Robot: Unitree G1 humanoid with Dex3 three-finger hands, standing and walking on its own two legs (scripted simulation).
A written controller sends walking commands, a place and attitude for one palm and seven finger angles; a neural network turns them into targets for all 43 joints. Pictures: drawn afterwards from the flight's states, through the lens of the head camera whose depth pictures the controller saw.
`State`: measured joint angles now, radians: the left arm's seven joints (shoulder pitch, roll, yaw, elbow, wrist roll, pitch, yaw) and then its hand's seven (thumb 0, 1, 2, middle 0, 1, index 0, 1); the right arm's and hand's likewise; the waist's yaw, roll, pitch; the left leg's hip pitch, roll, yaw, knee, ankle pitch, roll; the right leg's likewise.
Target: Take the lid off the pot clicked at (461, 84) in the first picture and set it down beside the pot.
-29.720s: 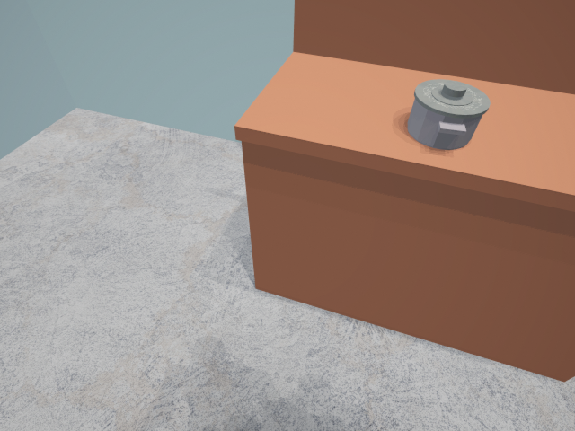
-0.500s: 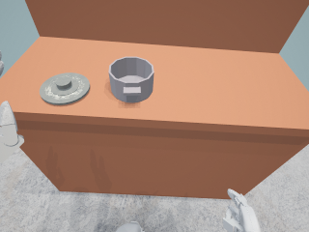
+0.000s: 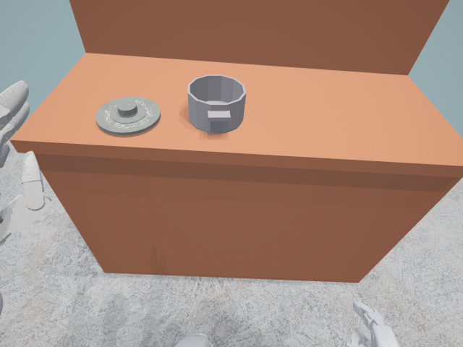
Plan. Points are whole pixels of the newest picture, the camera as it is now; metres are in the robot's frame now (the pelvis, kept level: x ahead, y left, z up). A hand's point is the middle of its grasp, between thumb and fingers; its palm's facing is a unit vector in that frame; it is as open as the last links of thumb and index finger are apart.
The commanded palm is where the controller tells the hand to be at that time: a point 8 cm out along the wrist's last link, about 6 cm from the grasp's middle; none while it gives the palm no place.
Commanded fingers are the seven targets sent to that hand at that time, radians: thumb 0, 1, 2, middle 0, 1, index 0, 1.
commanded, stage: stop stepping back and stand still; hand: left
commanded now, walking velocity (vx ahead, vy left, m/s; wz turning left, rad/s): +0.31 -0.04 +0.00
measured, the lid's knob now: (127, 107) +0.62 +0.34 +0.06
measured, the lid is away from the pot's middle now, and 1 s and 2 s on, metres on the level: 0.23 0.23 0.23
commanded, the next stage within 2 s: let the arm hang, fingers relaxed in 0.70 s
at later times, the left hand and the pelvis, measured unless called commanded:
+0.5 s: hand out of the picture +0.11 +0.29 +0.24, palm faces +0.56 -0.77 -0.30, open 7.5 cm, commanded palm +0.04 +0.33 +0.25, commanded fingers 0.00 0.90 0.90 -0.20 -0.30 -0.20 -0.30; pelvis -0.06 +0.03 +0.00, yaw +6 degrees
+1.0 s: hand out of the picture +0.02 +0.25 -0.16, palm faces +0.13 -0.96 -0.23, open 7.4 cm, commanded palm none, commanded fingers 0.00 0.90 0.90 -0.20 -0.30 -0.20 -0.30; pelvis -0.06 +0.04 -0.01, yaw +8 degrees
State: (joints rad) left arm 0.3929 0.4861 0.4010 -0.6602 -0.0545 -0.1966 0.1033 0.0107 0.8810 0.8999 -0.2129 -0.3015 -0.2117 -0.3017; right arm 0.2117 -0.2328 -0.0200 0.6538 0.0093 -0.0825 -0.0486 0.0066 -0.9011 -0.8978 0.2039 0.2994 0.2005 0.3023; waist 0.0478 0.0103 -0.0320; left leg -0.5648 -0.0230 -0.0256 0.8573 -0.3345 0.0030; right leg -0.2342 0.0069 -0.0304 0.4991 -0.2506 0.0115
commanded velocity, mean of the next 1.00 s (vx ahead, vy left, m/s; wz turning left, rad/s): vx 0.07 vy -0.02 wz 0.00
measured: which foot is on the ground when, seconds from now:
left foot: up 0.00-0.08, down 0.10-0.26, up 0.28-0.44, down 0.46-1.00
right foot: down 0.00-0.12, up 0.14-0.24, down 0.26-1.00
